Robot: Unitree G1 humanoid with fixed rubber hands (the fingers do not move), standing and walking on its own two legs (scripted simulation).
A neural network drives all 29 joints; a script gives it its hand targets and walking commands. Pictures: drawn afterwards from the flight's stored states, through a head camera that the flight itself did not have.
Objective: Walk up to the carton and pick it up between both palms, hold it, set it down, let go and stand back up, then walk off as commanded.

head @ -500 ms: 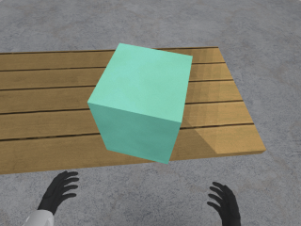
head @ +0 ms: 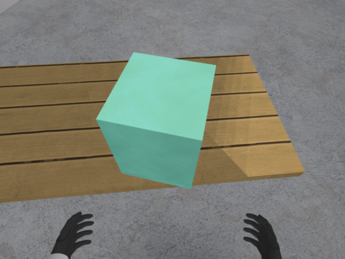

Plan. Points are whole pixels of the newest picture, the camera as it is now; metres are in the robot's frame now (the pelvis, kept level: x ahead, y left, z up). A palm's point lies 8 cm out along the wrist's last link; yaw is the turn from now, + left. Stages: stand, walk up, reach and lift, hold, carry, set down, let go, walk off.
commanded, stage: set down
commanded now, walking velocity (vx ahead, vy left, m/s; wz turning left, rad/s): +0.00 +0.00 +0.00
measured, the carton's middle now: (164, 124) +0.42 +0.04 +0.03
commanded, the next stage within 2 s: let go in 0.06 s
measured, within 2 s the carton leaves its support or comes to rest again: neither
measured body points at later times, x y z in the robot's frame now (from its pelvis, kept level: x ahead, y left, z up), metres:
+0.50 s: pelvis +0.00 +0.00 +0.00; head +0.05 +0.01 +0.45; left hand +0.15 +0.25 -0.09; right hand +0.15 -0.20 -0.10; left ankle -0.01 +0.12 -0.74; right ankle +0.01 -0.13 -0.74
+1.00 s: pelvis +0.00 +0.00 -0.01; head +0.01 -0.01 +0.44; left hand +0.11 +0.27 -0.11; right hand +0.10 -0.26 -0.14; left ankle -0.01 +0.12 -0.74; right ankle +0.01 -0.13 -0.74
